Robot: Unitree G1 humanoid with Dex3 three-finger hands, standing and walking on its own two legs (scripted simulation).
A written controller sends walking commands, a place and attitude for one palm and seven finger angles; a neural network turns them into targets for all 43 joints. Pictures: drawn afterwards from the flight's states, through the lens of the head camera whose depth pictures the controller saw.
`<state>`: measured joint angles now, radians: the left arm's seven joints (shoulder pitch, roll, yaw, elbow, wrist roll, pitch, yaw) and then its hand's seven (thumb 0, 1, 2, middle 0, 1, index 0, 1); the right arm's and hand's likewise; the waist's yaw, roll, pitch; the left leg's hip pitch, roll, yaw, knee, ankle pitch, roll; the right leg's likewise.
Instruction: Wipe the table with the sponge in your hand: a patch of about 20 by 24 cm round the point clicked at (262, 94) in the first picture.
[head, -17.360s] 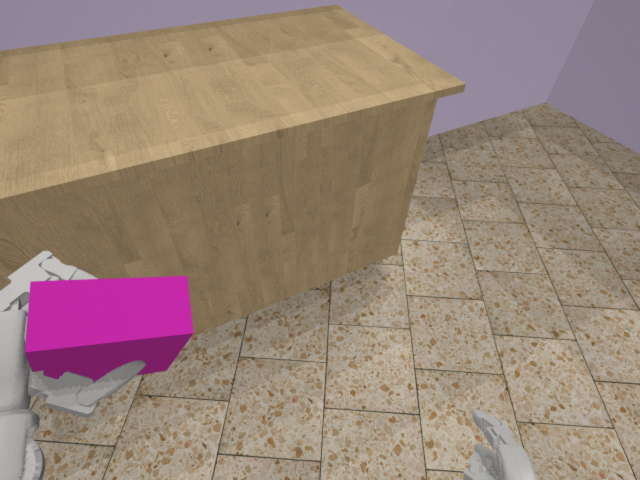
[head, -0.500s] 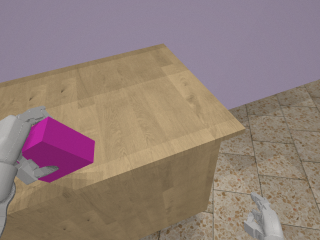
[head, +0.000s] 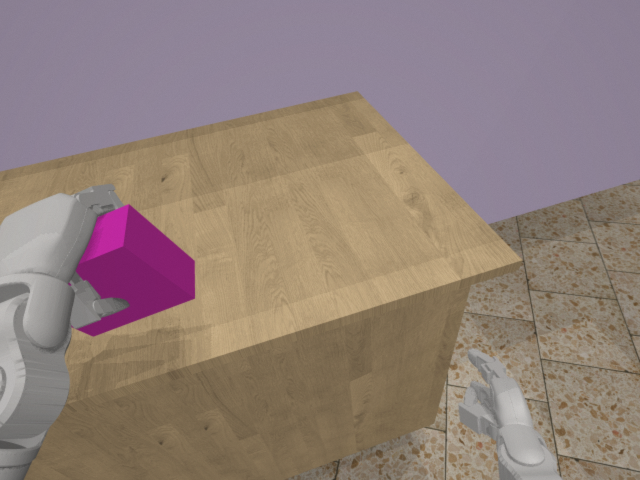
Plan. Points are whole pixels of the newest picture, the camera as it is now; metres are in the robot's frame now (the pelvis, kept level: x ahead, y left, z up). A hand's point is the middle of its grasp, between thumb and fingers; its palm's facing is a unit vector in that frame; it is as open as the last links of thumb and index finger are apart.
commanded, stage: turn the palm down, sponge in hand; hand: left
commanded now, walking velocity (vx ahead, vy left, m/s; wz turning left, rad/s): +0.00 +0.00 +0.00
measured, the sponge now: (121, 283) +0.25 +0.28 +0.16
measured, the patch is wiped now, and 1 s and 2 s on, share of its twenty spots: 0.00 0.00 0.00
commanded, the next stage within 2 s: move the sponge above the wiping area in 0.64 s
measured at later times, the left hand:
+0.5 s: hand (99, 264) +0.23 +0.28 +0.21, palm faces +0.27 -0.10 -0.96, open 10.0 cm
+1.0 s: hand (104, 269) +0.24 +0.28 +0.19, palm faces +0.21 -0.08 -0.97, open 10.0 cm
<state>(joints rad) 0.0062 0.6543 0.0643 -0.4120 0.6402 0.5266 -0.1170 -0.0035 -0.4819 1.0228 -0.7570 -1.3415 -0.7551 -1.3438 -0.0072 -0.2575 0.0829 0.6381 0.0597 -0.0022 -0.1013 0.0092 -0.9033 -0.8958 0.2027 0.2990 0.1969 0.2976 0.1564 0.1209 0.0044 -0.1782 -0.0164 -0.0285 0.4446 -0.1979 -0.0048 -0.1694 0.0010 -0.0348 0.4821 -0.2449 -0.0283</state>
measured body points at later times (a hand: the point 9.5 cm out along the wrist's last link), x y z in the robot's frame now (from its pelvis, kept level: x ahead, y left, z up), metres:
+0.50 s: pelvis -0.01 -0.01 +0.00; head -0.03 -0.06 +0.45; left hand +0.22 +0.28 +0.26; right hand +0.26 -0.18 -0.07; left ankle +0.03 +0.12 -0.74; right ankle +0.01 -0.10 -0.74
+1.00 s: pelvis +0.00 -0.02 +0.00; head -0.02 -0.08 +0.44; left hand +0.22 +0.28 +0.25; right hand +0.26 -0.21 -0.07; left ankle +0.03 +0.12 -0.74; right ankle +0.01 -0.10 -0.74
